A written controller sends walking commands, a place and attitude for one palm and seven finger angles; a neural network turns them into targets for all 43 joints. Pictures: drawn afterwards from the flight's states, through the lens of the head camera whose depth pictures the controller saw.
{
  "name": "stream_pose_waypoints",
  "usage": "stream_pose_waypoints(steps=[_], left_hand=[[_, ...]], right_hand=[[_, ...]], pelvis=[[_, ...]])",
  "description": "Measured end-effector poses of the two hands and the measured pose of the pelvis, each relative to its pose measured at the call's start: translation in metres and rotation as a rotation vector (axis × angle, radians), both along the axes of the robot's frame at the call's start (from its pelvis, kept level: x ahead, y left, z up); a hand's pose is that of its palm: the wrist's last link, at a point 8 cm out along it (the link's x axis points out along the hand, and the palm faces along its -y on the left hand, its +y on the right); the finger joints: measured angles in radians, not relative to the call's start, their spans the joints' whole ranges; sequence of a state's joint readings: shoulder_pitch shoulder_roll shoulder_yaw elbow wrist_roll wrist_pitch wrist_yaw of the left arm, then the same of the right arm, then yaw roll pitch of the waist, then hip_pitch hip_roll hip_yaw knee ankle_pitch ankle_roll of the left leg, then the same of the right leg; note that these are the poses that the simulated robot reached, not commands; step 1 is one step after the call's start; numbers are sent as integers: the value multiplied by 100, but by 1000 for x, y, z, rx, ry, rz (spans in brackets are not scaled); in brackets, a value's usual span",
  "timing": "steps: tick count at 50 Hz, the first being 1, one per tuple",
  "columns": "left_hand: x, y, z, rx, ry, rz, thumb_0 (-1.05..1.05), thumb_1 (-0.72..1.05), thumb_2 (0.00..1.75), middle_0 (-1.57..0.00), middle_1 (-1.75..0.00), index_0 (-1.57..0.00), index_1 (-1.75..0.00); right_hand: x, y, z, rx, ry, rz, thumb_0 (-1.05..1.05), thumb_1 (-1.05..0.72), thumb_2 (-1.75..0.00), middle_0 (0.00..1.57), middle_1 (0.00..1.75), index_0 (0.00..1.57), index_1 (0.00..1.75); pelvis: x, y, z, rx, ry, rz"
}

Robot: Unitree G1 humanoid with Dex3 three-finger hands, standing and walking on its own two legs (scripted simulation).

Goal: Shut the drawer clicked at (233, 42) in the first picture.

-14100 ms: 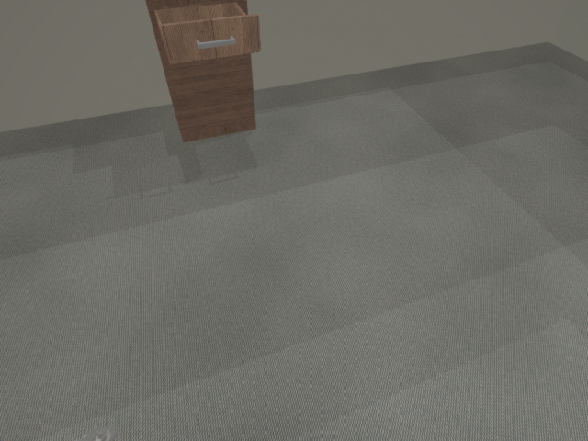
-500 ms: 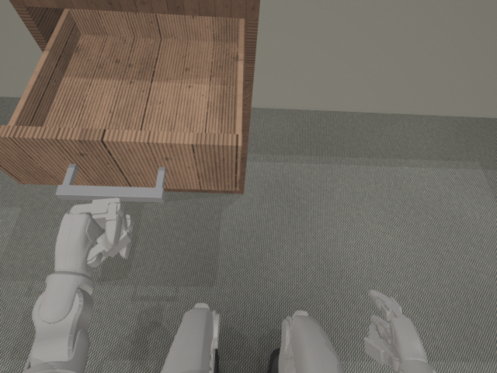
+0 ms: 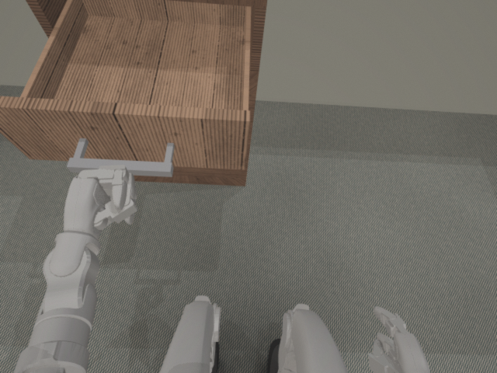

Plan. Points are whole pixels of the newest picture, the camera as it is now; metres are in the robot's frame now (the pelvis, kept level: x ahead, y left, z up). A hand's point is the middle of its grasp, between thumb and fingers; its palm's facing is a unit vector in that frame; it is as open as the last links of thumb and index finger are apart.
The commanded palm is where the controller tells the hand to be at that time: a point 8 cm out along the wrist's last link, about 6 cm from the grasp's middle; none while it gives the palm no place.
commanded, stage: push the drawer shut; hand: left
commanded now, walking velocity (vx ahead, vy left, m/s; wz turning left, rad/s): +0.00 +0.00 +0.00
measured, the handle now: (124, 157) +0.43 +0.23 +0.03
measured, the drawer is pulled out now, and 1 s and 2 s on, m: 0.26 0.13 0.03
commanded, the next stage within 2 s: none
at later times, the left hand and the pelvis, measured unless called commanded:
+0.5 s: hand (140, 164) +0.42 +0.20 +0.02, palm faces +0.03 -1.00 -0.05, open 3.0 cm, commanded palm +0.43 +0.24 +0.03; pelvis -0.01 +0.00 +0.00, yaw -1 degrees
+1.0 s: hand (147, 132) +0.49 +0.21 +0.02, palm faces +0.02 -1.00 -0.04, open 3.0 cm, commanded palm +0.50 +0.23 +0.03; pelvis -0.01 +0.00 -0.01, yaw -2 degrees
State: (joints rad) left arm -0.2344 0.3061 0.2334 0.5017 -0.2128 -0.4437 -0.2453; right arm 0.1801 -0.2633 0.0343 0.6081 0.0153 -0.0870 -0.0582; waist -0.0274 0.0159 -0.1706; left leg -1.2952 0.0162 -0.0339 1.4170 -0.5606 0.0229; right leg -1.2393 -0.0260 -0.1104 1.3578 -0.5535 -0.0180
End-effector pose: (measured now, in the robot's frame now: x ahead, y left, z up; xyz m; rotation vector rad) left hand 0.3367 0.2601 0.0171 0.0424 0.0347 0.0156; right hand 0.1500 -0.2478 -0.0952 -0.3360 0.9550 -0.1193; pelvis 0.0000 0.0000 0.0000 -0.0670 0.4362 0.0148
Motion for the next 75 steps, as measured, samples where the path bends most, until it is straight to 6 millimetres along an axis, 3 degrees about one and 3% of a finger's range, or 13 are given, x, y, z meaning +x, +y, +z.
stream_pose_waypoints(steps=[25,48,75], left_hand=[[63,-2,5,3,-14,10,-1,77,97,-140,-160,-140,-160],[122,0,4,1,-11,8,-2,77,97,-140,-160,-140,-160],[187,-1,9,-2,-1,18,3,79,98,-140,-160,-140,-160]], right_hand=[[-63,-13,-5,-27,154,-71,1,-90,-90,21,30,20,30],[-94,-21,-14,-45,269,-114,1,-90,-90,21,30,20,30],[-151,-15,-13,-58,436,-188,0,-90,-90,21,30,20,30]], pelvis=[[-7,0,-1,0,11,-10],[-7,-2,-11,-10,58,-21],[-7,2,-20,-35,121,-33]])
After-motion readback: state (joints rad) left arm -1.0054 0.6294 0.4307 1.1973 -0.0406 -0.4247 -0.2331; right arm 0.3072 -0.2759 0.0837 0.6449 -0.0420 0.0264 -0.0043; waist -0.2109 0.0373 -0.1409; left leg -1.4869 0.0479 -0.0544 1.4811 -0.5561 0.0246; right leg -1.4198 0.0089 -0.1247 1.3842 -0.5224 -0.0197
